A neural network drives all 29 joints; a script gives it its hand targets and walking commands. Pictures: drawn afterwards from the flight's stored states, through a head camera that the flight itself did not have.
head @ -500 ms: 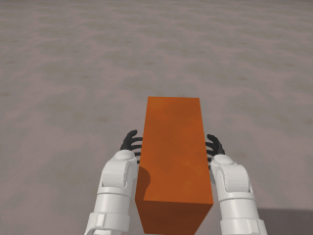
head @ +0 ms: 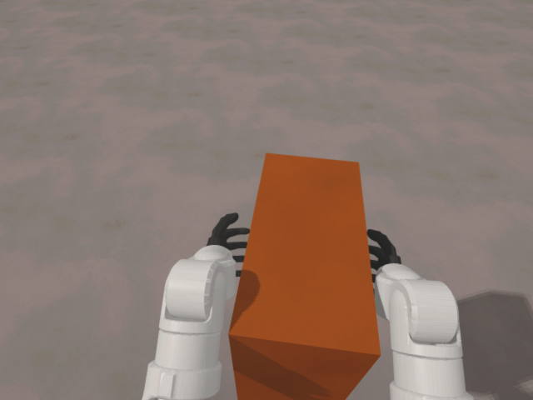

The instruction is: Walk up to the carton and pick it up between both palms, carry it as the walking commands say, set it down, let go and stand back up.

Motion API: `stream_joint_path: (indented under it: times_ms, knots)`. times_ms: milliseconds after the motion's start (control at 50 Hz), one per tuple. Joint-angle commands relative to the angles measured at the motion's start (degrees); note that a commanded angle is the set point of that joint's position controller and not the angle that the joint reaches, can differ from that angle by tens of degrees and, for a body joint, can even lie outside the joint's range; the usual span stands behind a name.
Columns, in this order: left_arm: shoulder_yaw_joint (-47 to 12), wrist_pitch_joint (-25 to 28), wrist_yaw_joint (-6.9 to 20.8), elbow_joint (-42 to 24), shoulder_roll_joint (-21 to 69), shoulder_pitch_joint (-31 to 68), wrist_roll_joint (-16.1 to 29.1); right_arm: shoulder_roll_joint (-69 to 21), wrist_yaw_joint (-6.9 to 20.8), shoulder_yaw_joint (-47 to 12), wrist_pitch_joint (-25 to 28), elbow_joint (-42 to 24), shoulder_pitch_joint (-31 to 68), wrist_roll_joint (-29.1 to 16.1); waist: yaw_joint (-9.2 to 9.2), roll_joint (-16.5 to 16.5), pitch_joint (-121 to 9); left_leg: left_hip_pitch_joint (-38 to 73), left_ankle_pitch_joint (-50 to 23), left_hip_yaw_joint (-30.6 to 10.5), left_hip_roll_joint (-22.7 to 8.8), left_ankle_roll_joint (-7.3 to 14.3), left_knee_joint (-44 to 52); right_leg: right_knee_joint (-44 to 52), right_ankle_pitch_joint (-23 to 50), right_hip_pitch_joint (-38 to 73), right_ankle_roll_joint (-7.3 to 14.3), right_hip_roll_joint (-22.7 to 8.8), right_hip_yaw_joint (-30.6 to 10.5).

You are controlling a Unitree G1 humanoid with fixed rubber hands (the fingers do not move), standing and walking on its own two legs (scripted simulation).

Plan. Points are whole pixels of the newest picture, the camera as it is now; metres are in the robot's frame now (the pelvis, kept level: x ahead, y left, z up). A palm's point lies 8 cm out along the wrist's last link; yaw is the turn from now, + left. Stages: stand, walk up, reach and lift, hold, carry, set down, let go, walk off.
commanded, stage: carry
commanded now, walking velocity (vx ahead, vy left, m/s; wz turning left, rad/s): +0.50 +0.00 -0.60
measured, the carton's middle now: (297, 286) +0.30 -0.01 +0.01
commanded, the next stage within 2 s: none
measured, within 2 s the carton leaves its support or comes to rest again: neither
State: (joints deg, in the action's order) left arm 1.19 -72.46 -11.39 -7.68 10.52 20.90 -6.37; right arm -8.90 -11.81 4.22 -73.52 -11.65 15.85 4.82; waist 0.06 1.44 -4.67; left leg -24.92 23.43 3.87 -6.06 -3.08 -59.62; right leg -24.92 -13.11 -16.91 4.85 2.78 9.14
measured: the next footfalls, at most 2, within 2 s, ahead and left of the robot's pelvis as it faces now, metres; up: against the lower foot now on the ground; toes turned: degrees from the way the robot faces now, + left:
left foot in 0.24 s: +0.33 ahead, +0.13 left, +0.00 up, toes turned +2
right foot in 0.66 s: +0.51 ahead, -0.16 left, +0.00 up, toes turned -30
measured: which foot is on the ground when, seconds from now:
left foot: up 0.00-0.22, down 0.24-0.68, up 0.70-1.00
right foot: down 0.00-0.26, up 0.28-0.64, down 0.66-1.00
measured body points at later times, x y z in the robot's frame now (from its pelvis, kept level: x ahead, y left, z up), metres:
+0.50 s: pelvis +0.29 +0.02 +0.01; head +0.34 +0.02 +0.46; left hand +0.63 +0.03 +0.08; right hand +0.55 -0.19 +0.08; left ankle +0.29 +0.13 -0.74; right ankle +0.32 -0.11 -0.69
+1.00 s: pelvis +0.57 -0.11 +0.00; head +0.61 -0.13 +0.45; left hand +0.91 -0.17 +0.08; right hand +0.78 -0.37 +0.06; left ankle +0.73 -0.05 -0.72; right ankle +0.48 -0.14 -0.74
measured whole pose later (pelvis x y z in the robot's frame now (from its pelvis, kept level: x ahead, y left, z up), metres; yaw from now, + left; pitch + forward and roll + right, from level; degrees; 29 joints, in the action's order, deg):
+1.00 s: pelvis +0.57 -0.11 +0.00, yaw -31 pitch +4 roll +0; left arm 2.8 -69.4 -12.2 -13.0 10.6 21.0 -4.9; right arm -9.7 -11.8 3.6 -70.4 -13.9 18.5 5.7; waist 1.0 0.2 1.3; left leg -31.5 11.9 4.4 -4.6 -3.4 -34.7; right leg -24.6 -17.7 -11.3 4.8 4.5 0.5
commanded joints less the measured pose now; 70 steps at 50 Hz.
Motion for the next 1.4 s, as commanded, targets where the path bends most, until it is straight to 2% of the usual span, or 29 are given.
stream_joint_path:
  times_ms: [0, 80, 160, 200, 220, 240, 260, 300, 320, 360, 460, 560, 620, 640, 660, 680, 720, 740, 760, 900, 1000, 1020, 1040, 1060, 1080, 1120, 1260, 1340, 1380]
  knots:
    - [-32.9, 2.4, 14.5, -8.2, 61.9, 25.6, 25.0, -61.3, 15.4, -37.0, 3.6, -10.0, 37.2, -25.4, 1.37, -4.3, -16.1, -14.2, -2.1, -0.8, -1.3, -0.8, 6.6, 8.6, 15.7, 23.1, 8.4, -17.5, -20.6]
    - [-33.7, 2.1, 14.8, -9.9, 60.3, 25.3, 25.9, -60.3, 14.3, -36.3, 3.7, -10.7, 34.6, -23.5, 1.41, -8.5, -15.6, -10.2, -9.4, 1.9, 0.6, -0.2, 17.6, 7.7, 14.1, 20.0, 6.9, -14.4, -16.9]
    - [-33.1, 1.5, 15.0, -9.7, 59.2, 23.4, 25.0, -59.8, 14.3, -36.0, 3.1, -10.1, 32.5, -22.2, 1.57, -9.3, -13.6, -0.5, -17.2, 4.7, 3.6, 0.2, 28.9, 4.5, 19.8, 14.6, 4.6, -12.2, -13.2]
    - [-33.2, 1.2, 15.1, -9.3, 58.8, 23.6, 24.6, -60.1, 14.4, -35.9, 2.8, -9.2, 31.4, -21.9, 0.43, -7.0, -15.9, 14.7, -21.0, 7.5, 4.5, 1.1, 36.8, -3.9, 20.6, 8.3, 2.3, -9.9, -9.0]
    - [-33.3, 0.9, 15.2, -9.2, 58.3, 23.8, 24.4, -60.2, 14.4, -35.7, 2.8, -8.0, 29.8, -21.7, -0.54, -3.9, -20.4, 29.6, -17.9, 5.0, 2.5, 2.8, 37.3, -13.1, 20.4, -0.3, 0.3, -7.4, -6.7]
    - [-33.4, 0.5, 15.4, -9.1, 58.1, 23.1, 24.4, -58.8, 14.3, -34.7, 2.9, -7.0, 28.6, -20.9, -1.22, 7.4, -27.7, 43.6, -8.2, -14.0, -12.5, 7.4, 39.7, -28.9, 5.7, -12.7, -2.5, -4.2, -4.3]
    - [-33.4, 0.2, 15.8, -8.4, 56.8, 24.9, 25.1, -58.0, 14.4, -32.8, 3.6, -4.0, 27.2, -20.1, -0.8, 20.1, -28.3, 48.7, -11.6, -30.9, -22.8, 13.9, 43.5, -39.2, -18.6, -24.9, -2.8, -0.2, -5.1]
    - [-34.5, 0.7, 16.2, -7.7, 57.9, 27.7, 26.2, -60.2, 14.2, -33.3, 4.5, -4.7, 28.5, -19.8, -1.22, 5.1, -26.2, 43.0, -17.4, -23.7, -21.6, 14.1, 42.1, -43.7, -14.9, -26.6, -2.4, -7.2, -10.5]
    - [-34.5, 1.2, 16.4, -8.8, 59.0, 29.5, 27.5, -61.3, 14.2, -33.2, 5.1, -5.7, 29.4, -19.7, -1.13, 1.7, -23.5, 39.9, -19.2, -18.4, -20.5, 12.5, 43.5, -39.9, -12.8, -26.5, -3.2, -8.9, -10.5]
    - [-33.8, 2.2, 16.3, -8.7, 60.3, 30.0, 28.0, -62.2, 14.2, -33.2, 5.9, -6.8, 30.3, -20.4, -1.15, 4.0, -20.4, 35.9, -20.6, -8.6, -17.7, 11.0, 45.7, -31.3, -11.0, -24.3, -4.0, -9.0, -7.5]
    - [-34.2, 3.4, 14.4, -8.7, 60.9, 24.4, 25.2, -60.3, 15.2, -34.9, 6.1, -9.8, 30.1, -21.8, -1.18, 7.9, -19.1, 35.5, -28.0, 4.7, -14.4, 7.9, 45.1, -17.7, -0.9, -19.2, -2.7, -6.4, -1.0]
    - [-33.6, 2.6, 14.3, -7.5, 58.5, 21.5, 22.9, -57.3, 16.1, -36.5, 4.8, -10.2, 30.4, -22.2, -1.13, 8.2, -14.2, 33.3, -34.7, 12.0, -12.3, 5.5, 40.5, -8.4, 5.4, -12.0, -0.9, -3.0, 3.0]
    - [-32.7, 2.2, 14.9, -4.0, 58.6, 20.5, 22.2, -55.9, 16.3, -36.6, 4.0, -7.9, 30.7, -22.4, 0.32, 5.0, -16.5, 28.6, -41.7, 17.1, -9.1, 2.0, 24.8, 1.5, 9.0, 4.0, 1.5, 1.3, 5.9]
    - [-31.9, 2.1, 15.1, -1.8, 58.4, 17.6, 22.0, -55.4, 16.3, -36.5, 3.8, -7.1, 32.0, -22.4, 2.32, 1.5, -18.6, 18.7, -38.1, 16.5, -6.9, -0.1, 14.2, 2.3, 6.4, 16.6, 3.6, 0.3, 1.7]
    - [-31.3, 2.0, 15.2, -1.1, 57.7, 17.1, 21.1, -55.6, 16.4, -36.8, 3.4, -6.4, 33.2, -22.5, 3.06, -10.6, -18.9, 2.4, -14.5, 13.8, -3.0, -2.1, -2.4, 5.9, 6.2, 26.0, 7.7, -13.3, -21.7]
    - [-30.4, 2.1, 15.4, 0.2, 58.8, 16.5, 20.3, -57.3, 16.2, -37.8, 3.2, -4.4, 32.1, -22.2, 2.02, -18.0, -22.4, -15.9, 5.9, 5.5, 3.9, -2.6, -13.2, 7.6, 10.2, 38.3, 15.4, -20.6, -42.0]
    - [-32.9, 2.9, 15.7, -1.7, 62.5, 22.7, 23.3, -59.2, 16.1, -37.4, 4.4, -4.8, 34.3, -22.7, 1.4, -7.1, -22.3, -20.1, 4.0, -3.8, -0.7, -1.0, -15.3, 5.0, 22.2, 35.6, 14.6, -20.4, -33.2]
    - [-33.7, 3.3, 15.8, -2.8, 63.9, 24.9, 24.5, -60.4, 16.0, -37.3, 4.9, -5.8, 36.1, -23.2, 1.19, -2.4, -21.1, -17.7, 0.2, -4.3, -2.1, -1.2, -9.3, 5.2, 24.7, 30.6, 12.1, -18.8, -27.9]
    - [-33.9, 3.8, 15.7, -4.6, 64.6, 26.8, 26.2, -61.5, 15.9, -37.2, 5.5, -7.1, 37.9, -23.8, 1.11, -1.6, -20.1, -14.3, -1.1, -3.9, -2.5, -1.6, -2.4, 5.5, 27.7, 26.2, 9.9, -17.1, -23.6]
    - [-34.5, 4.5, 15.4, -10.3, 61.1, 24.8, 26.8, -61.0, 14.2, -36.6, 7.0, -9.4, 33.3, -22.4, 1.26, -8.3, -20.7, -6.6, -9.9, 1.2, 2.0, -0.5, 18.8, 4.4, 23.1, 22.2, 7.8, -12.6, -17.8]
    - [-33.8, 3.0, 15.2, -8.8, 59.2, 20.9, 24.2, -59.7, 14.8, -36.7, 5.4, -8.7, 30.9, -22.2, 0.73, -6.8, -18.0, 10.5, -17.6, 5.0, 4.2, 0.2, 35.9, -3.9, 23.5, 12.9, 4.5, -9.0, -13.5]
    - [-33.7, 2.7, 15.2, -8.3, 58.7, 21.0, 23.9, -59.8, 15.0, -36.7, 5.1, -7.7, 29.7, -22.1, -0.29, -4.1, -20.0, 23.4, -19.9, 5.1, 3.0, 0.9, 40.1, -10.8, 20.6, 5.2, 2.5, -6.5, -10.5]
    - [-33.8, 2.2, 15.4, -7.8, 58.5, 20.3, 23.6, -59.1, 15.1, -36.1, 4.9, -6.3, 28.1, -21.4, -1.03, 3.5, -24.0, 37.6, -13.3, -5.2, -7.0, 3.8, 41.0, -20.8, 10.4, -6.7, 0.4, -4.3, -7.8]
    - [-33.9, 1.7, 15.8, -9.1, 57.7, 23.4, 24.4, -58.3, 15.2, -34.4, 5.3, -4.2, 27.6, -20.6, -1.17, 19.7, -26.2, 48.0, -16.0, -25.5, -21.4, 11.6, 42.6, -31.3, -18.8, -22.9, -0.7, 0.3, -5.7]
    - [-33.6, 1.3, 16.1, -6.6, 56.6, 24.8, 24.3, -58.4, 15.1, -33.7, 5.4, -2.0, 27.3, -20.2, -0.99, 15.7, -25.9, 46.8, -19.4, -27.9, -23.4, 14.5, 41.2, -37.6, -20.9, -25.0, -0.3, -3.9, -9.4]
    - [-34.2, 2.0, 16.5, -6.4, 58.8, 27.0, 26.4, -60.5, 15.0, -33.8, 6.0, -3.4, 29.6, -19.5, -1.37, 2.3, -21.2, 41.3, -25.2, -18.8, -20.9, 12.7, 42.4, -36.2, -15.7, -25.8, -1.7, -7.3, -10.2]
    - [-33.9, 3.2, 14.8, -6.6, 61.5, 23.7, 24.7, -60.8, 15.6, -35.0, 6.1, -7.8, 31.9, -21.8, -1.44, 7.6, -16.6, 37.5, -33.9, 5.0, -14.5, 6.6, 44.3, -19.0, -0.6, -20.1, -1.9, -5.7, -1.1]
    - [-33.9, 2.8, 14.6, -6.9, 59.4, 21.7, 23.3, -58.4, 16.3, -35.9, 5.2, -8.2, 31.1, -22.0, -1.23, 9.1, -12.8, 34.4, -38.1, 12.2, -12.1, 4.4, 41.7, -11.6, 5.5, -13.9, -0.6, -3.4, 2.6]
    - [-33.8, 2.4, 14.8, -6.3, 58.7, 21.7, 22.9, -57.4, 16.4, -36.1, 4.8, -7.7, 30.9, -22.1, -1.01, 9.1, -12.5, 33.6, -46.9, 14.5, -12.0, 3.4, 36.5, -7.9, 5.2, -8.9, 0.5, -0.9, 4.2]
